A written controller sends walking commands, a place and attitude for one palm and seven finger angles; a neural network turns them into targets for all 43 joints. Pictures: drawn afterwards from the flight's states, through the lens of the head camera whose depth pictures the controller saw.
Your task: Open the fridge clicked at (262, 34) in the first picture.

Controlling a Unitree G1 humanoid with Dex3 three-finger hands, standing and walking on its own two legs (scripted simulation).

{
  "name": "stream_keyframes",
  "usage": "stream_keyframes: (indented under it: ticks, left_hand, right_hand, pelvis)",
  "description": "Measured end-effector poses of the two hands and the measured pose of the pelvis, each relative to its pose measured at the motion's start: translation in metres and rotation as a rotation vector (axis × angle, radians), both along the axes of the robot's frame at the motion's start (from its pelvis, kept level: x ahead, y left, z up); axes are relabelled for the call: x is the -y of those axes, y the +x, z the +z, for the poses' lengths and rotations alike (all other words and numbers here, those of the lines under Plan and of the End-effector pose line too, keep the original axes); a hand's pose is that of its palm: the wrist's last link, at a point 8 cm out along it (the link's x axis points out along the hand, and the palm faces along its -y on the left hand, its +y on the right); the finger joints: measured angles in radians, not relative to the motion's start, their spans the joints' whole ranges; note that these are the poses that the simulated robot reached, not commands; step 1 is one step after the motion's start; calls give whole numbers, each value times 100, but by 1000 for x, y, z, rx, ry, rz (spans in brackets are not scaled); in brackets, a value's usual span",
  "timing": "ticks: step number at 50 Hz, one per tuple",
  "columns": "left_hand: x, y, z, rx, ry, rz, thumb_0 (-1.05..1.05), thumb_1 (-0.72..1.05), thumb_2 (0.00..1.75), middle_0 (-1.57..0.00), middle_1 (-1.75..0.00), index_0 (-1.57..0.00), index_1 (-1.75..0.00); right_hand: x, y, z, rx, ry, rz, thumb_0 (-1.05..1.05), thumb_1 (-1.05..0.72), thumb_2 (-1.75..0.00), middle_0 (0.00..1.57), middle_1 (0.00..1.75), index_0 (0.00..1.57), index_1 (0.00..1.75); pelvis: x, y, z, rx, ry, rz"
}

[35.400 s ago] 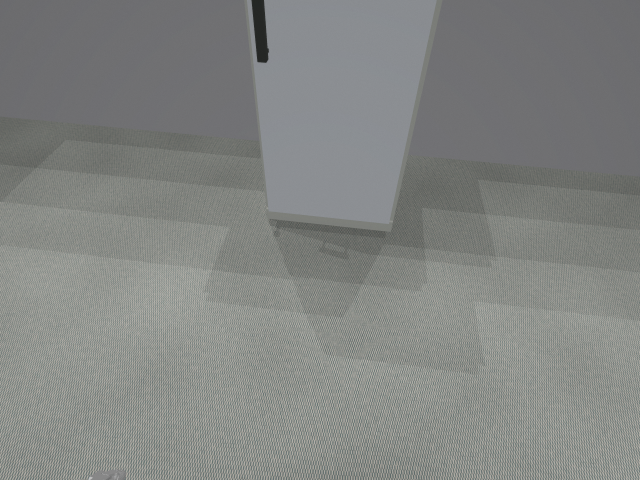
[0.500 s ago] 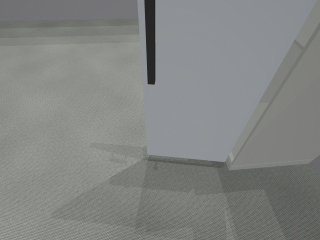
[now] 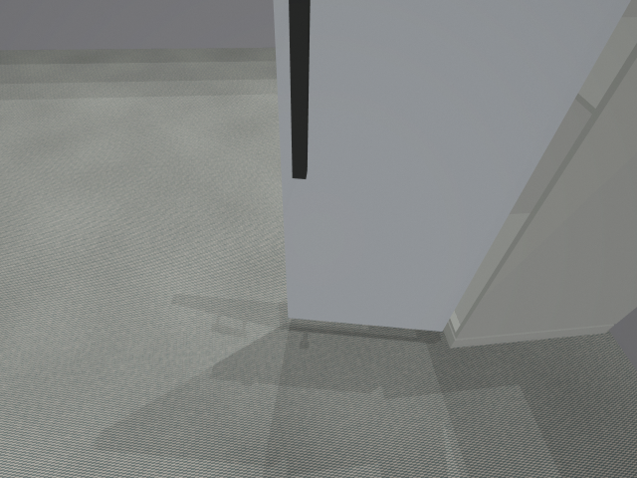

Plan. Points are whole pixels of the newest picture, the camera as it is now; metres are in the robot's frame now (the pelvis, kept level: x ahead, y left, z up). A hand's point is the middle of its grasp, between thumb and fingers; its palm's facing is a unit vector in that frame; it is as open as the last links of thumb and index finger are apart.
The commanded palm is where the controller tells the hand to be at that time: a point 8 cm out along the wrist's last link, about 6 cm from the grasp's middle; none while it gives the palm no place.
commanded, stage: look to check the result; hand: left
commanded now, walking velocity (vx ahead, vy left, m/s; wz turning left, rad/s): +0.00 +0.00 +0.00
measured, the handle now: (301, 75) +0.68 +0.07 +0.18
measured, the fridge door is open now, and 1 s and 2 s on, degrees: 79 79 79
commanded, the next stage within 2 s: stand and wait in 0.52 s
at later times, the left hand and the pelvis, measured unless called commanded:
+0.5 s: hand out of the picture +0.06 +0.23 -0.17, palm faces -0.02 -0.96 -0.29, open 7.3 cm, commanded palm none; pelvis +0.01 +0.00 +0.00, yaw +0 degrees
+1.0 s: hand out of the picture +0.09 +0.21 -0.16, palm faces -0.03 -0.95 -0.30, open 7.3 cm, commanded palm none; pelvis +0.03 -0.02 +0.00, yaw +0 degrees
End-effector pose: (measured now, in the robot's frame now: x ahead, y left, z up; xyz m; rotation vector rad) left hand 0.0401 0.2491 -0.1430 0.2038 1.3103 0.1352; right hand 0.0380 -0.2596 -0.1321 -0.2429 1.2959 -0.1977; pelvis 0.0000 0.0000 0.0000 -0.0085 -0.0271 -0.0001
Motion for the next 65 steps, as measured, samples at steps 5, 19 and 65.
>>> stream_keyframes:
  ticks: [5, 19, 65]
  left_hand:
    - [-8, -8, 1, -32, 17, 8, 0, 91, 90, -20, -30, -20, -30]
    - [-25, -1, 10, -32, 68, 10, 0, 91, 90, -20, -30, -20, -30]
    - [5, 43, 13, 14, 68, -22, 0, 91, 90, -20, -30, -20, -30]
  right_hand:
    - [4, -1, 1, -16, -9, 3, 1, -91, -90, 20, 30, 20, 30]
    - [11, 19, 2, 3, -14, 21, 1, -90, -90, 20, 30, 20, 30]
    - [39, 38, 1, 6, -16, 1, 1, -90, -90, 20, 30, 20, 30]
  pelvis:
    - [0, 1, 0, -1, 1, 1]
    - [1, 7, 1, -3, 4, 3]
    - [27, 29, 2, -10, 14, -14]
